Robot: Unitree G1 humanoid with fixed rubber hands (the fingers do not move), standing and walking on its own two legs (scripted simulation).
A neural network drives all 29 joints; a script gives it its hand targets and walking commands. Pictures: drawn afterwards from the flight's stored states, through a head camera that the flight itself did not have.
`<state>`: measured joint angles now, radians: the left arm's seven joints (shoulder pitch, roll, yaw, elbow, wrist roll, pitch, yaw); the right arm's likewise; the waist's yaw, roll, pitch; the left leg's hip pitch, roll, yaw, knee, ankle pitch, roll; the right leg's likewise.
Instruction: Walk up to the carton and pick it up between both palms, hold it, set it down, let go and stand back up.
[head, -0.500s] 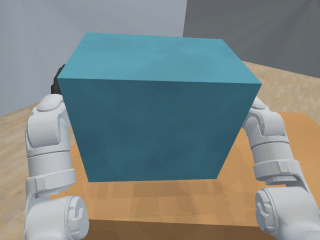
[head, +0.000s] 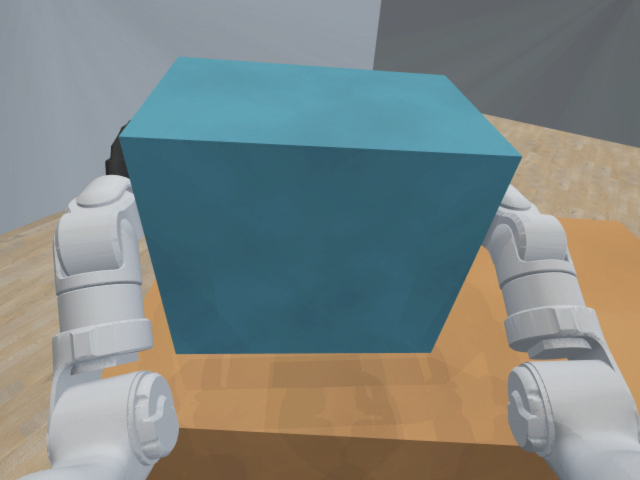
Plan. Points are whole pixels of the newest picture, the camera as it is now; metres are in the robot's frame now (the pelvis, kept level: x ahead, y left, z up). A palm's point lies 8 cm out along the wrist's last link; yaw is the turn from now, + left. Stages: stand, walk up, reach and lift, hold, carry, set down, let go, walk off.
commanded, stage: hold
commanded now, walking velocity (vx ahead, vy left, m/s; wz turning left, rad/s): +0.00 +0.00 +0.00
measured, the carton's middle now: (311, 213) +0.36 +0.00 +0.24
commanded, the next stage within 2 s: none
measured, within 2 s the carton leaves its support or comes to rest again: neither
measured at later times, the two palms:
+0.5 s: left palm (130, 191) +0.37 +0.20 +0.26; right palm (477, 193) +0.36 -0.20 +0.26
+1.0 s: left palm (128, 188) +0.37 +0.20 +0.27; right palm (479, 192) +0.36 -0.20 +0.26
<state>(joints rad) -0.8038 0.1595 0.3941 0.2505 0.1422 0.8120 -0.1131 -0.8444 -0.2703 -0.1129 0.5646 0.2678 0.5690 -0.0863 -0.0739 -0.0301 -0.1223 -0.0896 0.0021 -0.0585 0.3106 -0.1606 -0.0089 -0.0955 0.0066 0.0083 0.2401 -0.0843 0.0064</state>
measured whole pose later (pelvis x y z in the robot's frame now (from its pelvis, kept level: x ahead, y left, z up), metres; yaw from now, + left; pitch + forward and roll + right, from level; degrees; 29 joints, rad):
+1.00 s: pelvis +0.00 +0.00 +0.00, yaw +0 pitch -4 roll -1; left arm -0.79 0.16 0.39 0.24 0.14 0.80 -0.11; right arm -0.82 -0.27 -0.11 0.53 0.28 0.58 -0.10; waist -0.08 -0.03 -0.12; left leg -0.09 0.00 -0.06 0.31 -0.16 -0.01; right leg -0.09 0.01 0.01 0.24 -0.09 0.01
